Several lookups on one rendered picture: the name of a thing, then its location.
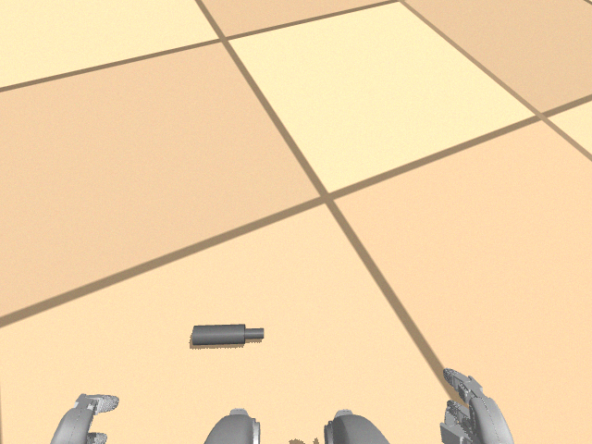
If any left robot hand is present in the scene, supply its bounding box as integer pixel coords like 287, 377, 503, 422
50, 394, 119, 444

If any right robot hand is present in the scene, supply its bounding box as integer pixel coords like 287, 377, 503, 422
440, 368, 514, 444

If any bottle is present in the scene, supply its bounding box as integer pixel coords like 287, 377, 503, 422
192, 324, 264, 345

